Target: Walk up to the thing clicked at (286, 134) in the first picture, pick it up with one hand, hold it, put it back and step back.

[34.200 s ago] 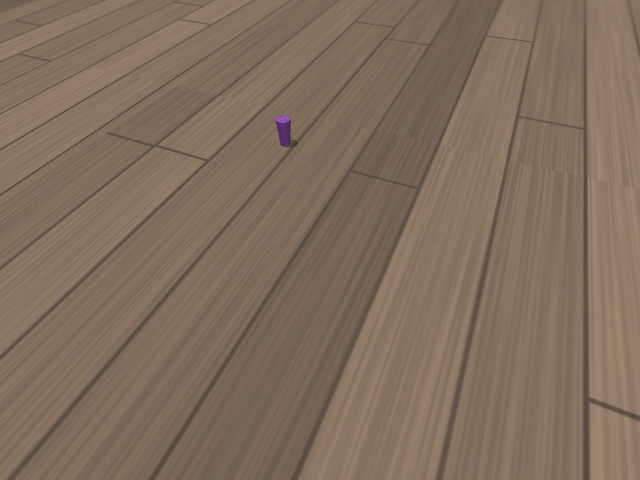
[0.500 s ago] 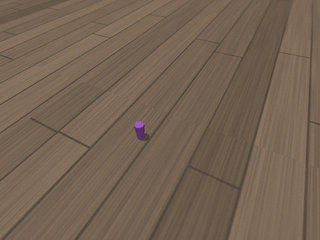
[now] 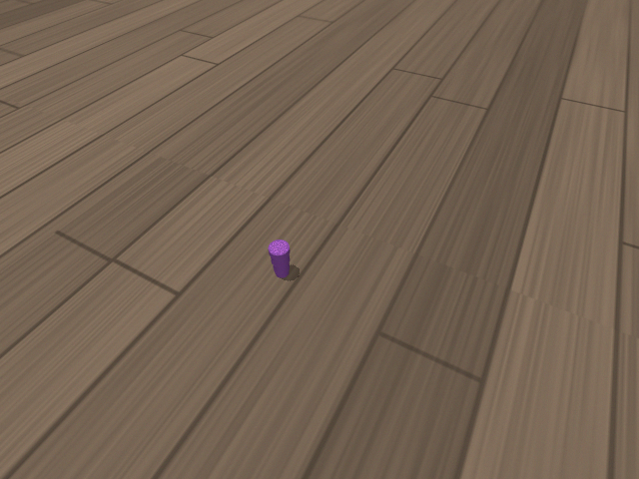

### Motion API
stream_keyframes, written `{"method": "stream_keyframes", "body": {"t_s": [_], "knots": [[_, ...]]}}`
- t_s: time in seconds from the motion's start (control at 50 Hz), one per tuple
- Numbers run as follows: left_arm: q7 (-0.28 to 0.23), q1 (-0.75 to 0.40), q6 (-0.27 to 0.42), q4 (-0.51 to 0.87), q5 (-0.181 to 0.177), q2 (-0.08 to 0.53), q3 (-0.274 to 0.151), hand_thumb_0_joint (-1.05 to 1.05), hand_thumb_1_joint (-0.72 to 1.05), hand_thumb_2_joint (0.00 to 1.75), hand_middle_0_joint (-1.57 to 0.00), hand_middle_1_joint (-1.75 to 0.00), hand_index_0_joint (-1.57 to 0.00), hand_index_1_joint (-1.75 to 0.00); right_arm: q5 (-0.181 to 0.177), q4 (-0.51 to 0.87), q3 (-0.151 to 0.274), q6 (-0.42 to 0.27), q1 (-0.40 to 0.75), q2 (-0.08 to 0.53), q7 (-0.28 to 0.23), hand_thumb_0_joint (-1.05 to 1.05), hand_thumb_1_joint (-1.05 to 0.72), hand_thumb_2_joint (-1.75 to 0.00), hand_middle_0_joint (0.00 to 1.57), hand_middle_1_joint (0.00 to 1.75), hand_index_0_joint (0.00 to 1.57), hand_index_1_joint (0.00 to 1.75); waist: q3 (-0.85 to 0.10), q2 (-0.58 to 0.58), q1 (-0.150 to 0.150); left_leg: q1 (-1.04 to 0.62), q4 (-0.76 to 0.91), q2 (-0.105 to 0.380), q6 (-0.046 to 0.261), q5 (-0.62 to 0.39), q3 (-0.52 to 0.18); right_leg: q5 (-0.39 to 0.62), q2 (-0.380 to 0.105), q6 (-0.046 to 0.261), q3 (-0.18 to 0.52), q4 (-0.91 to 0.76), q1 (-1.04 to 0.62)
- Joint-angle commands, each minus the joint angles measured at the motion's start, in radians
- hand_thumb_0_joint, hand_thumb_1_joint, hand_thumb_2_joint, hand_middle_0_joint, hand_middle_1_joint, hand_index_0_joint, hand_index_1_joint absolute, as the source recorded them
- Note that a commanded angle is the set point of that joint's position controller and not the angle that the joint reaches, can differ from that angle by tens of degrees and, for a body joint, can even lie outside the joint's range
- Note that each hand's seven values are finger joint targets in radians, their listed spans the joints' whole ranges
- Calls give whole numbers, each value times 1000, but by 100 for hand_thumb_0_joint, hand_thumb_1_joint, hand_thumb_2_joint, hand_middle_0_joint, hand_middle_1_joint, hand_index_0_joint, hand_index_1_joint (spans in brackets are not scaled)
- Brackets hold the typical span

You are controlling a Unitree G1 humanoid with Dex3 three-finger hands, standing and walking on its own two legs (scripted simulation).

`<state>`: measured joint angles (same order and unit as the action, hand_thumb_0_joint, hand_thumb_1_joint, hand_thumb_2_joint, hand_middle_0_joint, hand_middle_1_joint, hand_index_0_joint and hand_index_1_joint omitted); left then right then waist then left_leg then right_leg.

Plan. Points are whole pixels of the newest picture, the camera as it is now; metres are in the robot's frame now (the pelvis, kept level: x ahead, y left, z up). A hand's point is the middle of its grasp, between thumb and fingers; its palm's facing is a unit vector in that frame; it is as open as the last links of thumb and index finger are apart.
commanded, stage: step back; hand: left
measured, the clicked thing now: (280, 260) +1.00 +0.20 -0.69
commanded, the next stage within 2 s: stand in 0.12 s
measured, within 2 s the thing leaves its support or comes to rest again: neither
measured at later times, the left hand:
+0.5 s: hand out of the picture +0.08 +0.24 -0.14, palm faces -0.02 -0.94 -0.33, open 7.3 cm
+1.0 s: hand out of the picture +0.04 +0.24 -0.14, palm faces -0.02 -0.94 -0.35, open 7.3 cm
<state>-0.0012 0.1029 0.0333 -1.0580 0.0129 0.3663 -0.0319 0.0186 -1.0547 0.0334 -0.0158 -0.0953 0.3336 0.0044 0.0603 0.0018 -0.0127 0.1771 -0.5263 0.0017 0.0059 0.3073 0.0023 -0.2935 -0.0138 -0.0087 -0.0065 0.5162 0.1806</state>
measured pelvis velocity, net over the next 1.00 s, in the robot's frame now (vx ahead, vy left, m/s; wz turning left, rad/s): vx -0.02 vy -0.02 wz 0.01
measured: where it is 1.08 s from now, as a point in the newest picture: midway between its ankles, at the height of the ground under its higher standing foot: outside the picture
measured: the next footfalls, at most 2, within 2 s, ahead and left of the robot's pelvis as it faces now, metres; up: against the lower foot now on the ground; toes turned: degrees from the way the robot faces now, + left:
none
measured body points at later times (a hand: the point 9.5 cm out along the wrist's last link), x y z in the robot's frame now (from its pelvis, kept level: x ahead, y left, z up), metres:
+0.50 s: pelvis -0.01 -0.01 +0.01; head +0.00 -0.01 +0.46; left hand +0.08 +0.29 -0.12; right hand +0.08 -0.30 -0.12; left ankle -0.01 +0.12 -0.74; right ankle -0.01 -0.13 -0.74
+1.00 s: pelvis -0.02 -0.02 +0.01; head -0.01 -0.03 +0.46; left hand +0.04 +0.28 -0.12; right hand +0.04 -0.32 -0.13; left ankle -0.01 +0.12 -0.74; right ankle -0.01 -0.13 -0.74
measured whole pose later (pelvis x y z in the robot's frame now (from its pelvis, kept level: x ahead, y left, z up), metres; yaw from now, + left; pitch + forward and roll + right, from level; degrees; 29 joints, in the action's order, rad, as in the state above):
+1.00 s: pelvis -0.02 -0.02 +0.01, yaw +0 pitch -2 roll +0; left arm 0.01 0.12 0.02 -1.16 0.01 0.35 0.00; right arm 0.01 -1.15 -0.01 -0.01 -0.12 0.35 0.01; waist 0.05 -0.01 0.00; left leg 0.11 -0.31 0.02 -0.02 0.16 -0.01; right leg -0.16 0.01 0.01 -0.02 0.32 0.12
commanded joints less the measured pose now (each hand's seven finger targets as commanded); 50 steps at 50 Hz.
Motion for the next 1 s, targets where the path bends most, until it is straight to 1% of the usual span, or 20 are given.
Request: {"method": "stream_keyframes", "body": {"t_s": [0.0, 0.08, 0.1, 0.12, 0.22, 0.3, 0.32, 0.42, 0.46, 0.5, 0.52, 0.58, 0.6, 0.66, 0.72, 0.74, 0.8, 0.82, 0.88, 0.98], "knots": [[-17, -37, 15, 58, -4, 206, -40, 0, 90, 90, -20, -30, -20, -30, -3, 53, 53, -20, 38, 217, -17, 0, -90, -90, 20, 30, 20, 30, -123, -12, 0, -16, 74, 116, 51, -378, -81, 365, -96, 64, 79, -28, -74], [-15, -66, 11, 56, -2, 204, -36, 0, 90, 90, -20, -30, -20, -30, 3, 52, 49, -17, 65, 217, -15, 0, -90, -90, 20, 30, 20, 30, -94, -13, -2, 7, 112, 114, 46, -325, -85, 315, -91, 55, 84, -50, -75], [-14, -74, 4, 32, -13, 175, -21, 0, 90, 90, -20, -30, -20, -30, -10, 45, 33, -23, 76, 216, -15, 0, -90, -90, 20, 30, 20, 30, -89, -7, 2, -33, 159, 134, 41, -430, -125, 376, -100, 41, 95, -83, -70], [-14, -79, 2, 34, -14, 178, -21, 0, 90, 90, -20, -30, -20, -30, -13, 41, 34, -24, 72, 228, -14, 0, -90, -90, 20, 30, 20, 30, -89, -13, 6, -39, 169, 140, 38, -459, -123, 374, -95, 29, 90, -102, -87], [-13, -82, -1, 7, -11, 187, -18, 0, 90, 90, -20, -30, -20, -30, -14, 17, 25, -27, 84, 217, -16, 0, -90, -90, 20, 30, 20, 30, -136, -23, 5, -122, 196, 135, 19, -495, -103, 395, -105, 28, 82, -153, -136], [-10, -92, 4, -10, -8, 192, -13, 0, 90, 90, -20, -30, -20, -30, -16, 1, 18, -25, 89, 214, -13, 0, -90, -90, 20, 30, 20, 30, -115, -17, 11, -112, 235, 129, 12, -378, -96, 339, -112, 22, 91, -202, -131], [-11, -98, 5, -10, -7, 193, -15, 0, 90, 90, -20, -30, -20, -30, -14, 0, 18, -24, 89, 212, -13, 0, -90, -90, 20, 30, 20, 30, -132, -9, 13, -118, 231, 131, 15, -396, -92, 359, -116, 25, 90, -201, -145], [-10, -93, 6, -26, -4, 197, -11, 0, 90, 90, -20, -30, -20, -30, -14, -17, 13, -21, 82, 210, -12, 0, -90, -90, 20, 30, 20, 30, -101, 0, 17, -105, 258, 124, 7, -295, -90, 287, -116, 23, 96, -237, -112], [-7, -84, 6, -30, -4, 192, -9, 0, 90, 90, -20, -30, -20, -30, -11, -20, 12, -23, 83, 215, -11, 0, -90, -90, 20, 30, 20, 30, -106, -19, 14, -105, 262, 128, 7, -301, -92, 293, -118, 26, 97, -237, -118], [-8, -90, 7, -30, -5, 194, -10, 0, 90, 90, -20, -30, -20, -30, -11, -27, 9, -23, 74, 212, -10, 0, -90, -90, 20, 30, 20, 30, -88, -12, 16, -75, 271, 126, 6, -252, -92, 260, -118, 24, 101, -248, -118], [-7, -83, 7, -34, -7, 189, -8, 0, 90, 90, -20, -30, -20, -30, -12, -27, 8, -23, 88, 211, -9, 0, -90, -90, 20, 30, 20, 30, -81, -9, 9, -90, 271, 126, 5, -240, -96, 239, -117, 25, 101, -252, -96], [-6, -73, 6, -39, -4, 197, -9, 0, 90, 90, -20, -30, -20, -30, -11, -35, 7, -22, 66, 214, -9, 0, -90, -90, 20, 30, 20, 30, -75, -6, 14, -74, 278, 127, 7, -218, -98, 224, -116, 26, 103, -259, -98], [-5, -67, 5, -40, -5, 193, -8, 0, 90, 90, -20, -30, -20, -30, -10, -36, 7, -22, 68, 213, -7, 0, -90, -90, 20, 30, 20, 30, -69, -6, 11, -80, 283, 123, 5, -186, -100, 181, -112, 26, 103, -267, -70], [-3, -74, 3, -37, -4, 197, -7, 0, 90, 90, -20, -30, -20, -30, -9, -40, 5, -20, 53, 216, -7, 0, -90, -90, 20, 30, 20, 30, -46, -6, 16, -49, 289, 125, 7, -141, -103, 135, -111, 27, 108, -273, -61], [-1, -47, 2, -44, -4, 192, -7, 0, 90, 90, -20, -30, -20, -30, -8, -40, 6, -19, 51, 223, -5, 0, -90, -90, 20, 30, 20, 30, -38, -19, 9, -35, 289, 119, 8, -84, -106, 88, -107, 25, 109, -281, -43], [-2, -57, 2, -41, -3, 202, -9, 0, 90, 90, -20, -30, -20, -30, -8, -40, 4, -19, 38, 216, -5, 0, -90, -90, 20, 30, 20, 30, -44, 0, 16, -28, 294, 124, 9, -94, -112, 93, -108, 28, 108, -271, -56], [-1, -41, 3, -41, -3, 194, -7, 0, 90, 90, -20, -30, -20, -30, -7, -36, 5, -20, 45, 227, -5, 0, -90, -90, 20, 30, 20, 30, -57, -6, 8, -51, 280, 125, 12, -119, -111, 115, -110, 29, 109, -274, -43], [-2, -43, 4, -38, -3, 199, -7, 0, 90, 90, -20, -30, -20, -30, -8, -35, 5, -19, 38, 221, -5, 0, -90, -90, 20, 30, 20, 30, -60, 10, 11, -53, 275, 119, 9, -123, -109, 93, -110, 28, 112, -278, -34], [-3, -45, 8, -34, -6, 204, -7, 0, 90, 90, -20, -30, -20, -30, -8, -35, 2, -20, 26, 217, -4, 0, -90, -90, 20, 30, 20, 30, -79, 9, 17, -61, 261, 124, 10, -181, -106, 177, -118, 30, 115, -267, -63], [-3, -36, 5, -34, -8, 203, -7, 0, 90, 90, -20, -30, -20, -30, -8, -38, -3, -18, 13, 220, -7, 0, -90, -90, 20, 30, 20, 30, -64, -2, 16, -46, 263, 123, 8, -166, -103, 173, -115, 30, 114, -266, -56]]}}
